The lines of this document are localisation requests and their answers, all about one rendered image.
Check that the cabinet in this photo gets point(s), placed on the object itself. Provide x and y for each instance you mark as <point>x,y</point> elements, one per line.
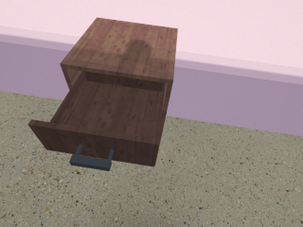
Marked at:
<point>125,49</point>

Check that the drawer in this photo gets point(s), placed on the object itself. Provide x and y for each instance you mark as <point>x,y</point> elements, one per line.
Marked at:
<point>103,112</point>

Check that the handle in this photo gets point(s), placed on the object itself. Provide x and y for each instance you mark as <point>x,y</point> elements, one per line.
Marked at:
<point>91,162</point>

